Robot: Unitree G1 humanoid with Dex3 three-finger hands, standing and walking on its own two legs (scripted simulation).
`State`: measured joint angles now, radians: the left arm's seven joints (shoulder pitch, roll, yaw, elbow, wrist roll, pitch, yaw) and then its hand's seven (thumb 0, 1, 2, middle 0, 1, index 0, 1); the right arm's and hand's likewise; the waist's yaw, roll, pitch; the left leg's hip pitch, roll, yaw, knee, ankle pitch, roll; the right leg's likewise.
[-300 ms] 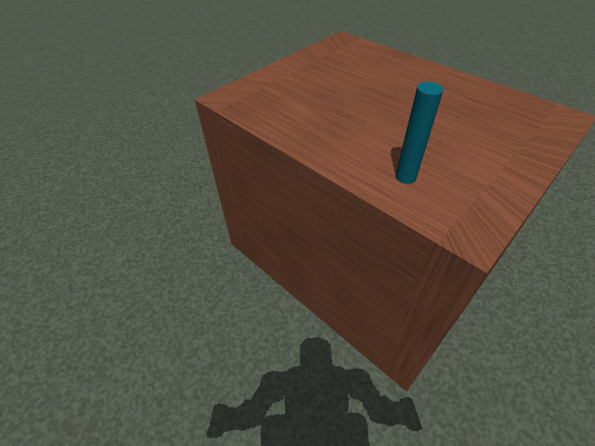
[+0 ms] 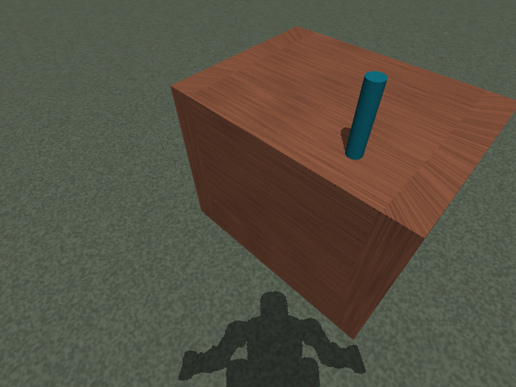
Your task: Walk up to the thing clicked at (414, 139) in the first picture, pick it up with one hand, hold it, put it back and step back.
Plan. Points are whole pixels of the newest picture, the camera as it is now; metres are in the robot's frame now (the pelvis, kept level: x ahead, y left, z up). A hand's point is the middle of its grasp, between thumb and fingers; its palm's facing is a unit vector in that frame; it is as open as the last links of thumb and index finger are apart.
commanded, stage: stand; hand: left
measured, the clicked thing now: (363, 119) +0.68 -0.24 +0.03
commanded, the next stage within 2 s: walk up in 0.82 s
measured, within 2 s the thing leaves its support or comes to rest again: neither
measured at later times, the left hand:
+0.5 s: hand out of the picture +0.08 +0.25 -0.16, palm faces -0.03 -0.94 -0.33, open 7.4 cm
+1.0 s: hand out of the picture +0.10 +0.25 -0.15, palm faces -0.17 -0.92 -0.34, open 7.4 cm
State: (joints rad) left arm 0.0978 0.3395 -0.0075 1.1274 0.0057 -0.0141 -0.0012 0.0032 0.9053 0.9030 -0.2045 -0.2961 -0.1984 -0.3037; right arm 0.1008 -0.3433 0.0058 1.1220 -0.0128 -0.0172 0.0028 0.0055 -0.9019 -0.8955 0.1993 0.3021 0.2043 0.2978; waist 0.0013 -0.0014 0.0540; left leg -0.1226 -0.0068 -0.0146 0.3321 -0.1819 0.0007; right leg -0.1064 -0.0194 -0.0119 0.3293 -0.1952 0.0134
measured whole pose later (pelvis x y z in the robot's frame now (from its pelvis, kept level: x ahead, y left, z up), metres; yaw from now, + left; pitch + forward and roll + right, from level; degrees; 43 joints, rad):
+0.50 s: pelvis +0.01 +0.00 +0.00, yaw +0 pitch -2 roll +0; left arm 0.11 0.34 -0.01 1.13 0.01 -0.01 0.00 0.00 0.91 0.90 -0.20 -0.30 -0.20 -0.30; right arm 0.11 -0.35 0.01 1.12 -0.01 -0.02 0.00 0.01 -0.90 -0.90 0.20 0.30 0.20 0.30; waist 0.00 0.00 0.05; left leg -0.11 -0.01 -0.02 0.32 -0.19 0.01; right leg -0.09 -0.02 -0.01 0.31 -0.20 0.02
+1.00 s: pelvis +0.01 -0.01 -0.01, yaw -9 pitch -2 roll +1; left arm 0.21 0.40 0.06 1.01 0.03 0.05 -0.08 0.01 0.91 0.90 -0.20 -0.30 -0.20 -0.30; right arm 0.17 -0.38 -0.07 0.95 -0.04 -0.06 0.02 0.00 -0.90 -0.89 0.20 0.30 0.21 0.30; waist -0.01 -0.01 0.08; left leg -0.09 0.04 0.13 0.39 -0.27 0.01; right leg -0.40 -0.06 0.00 0.84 -0.41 0.00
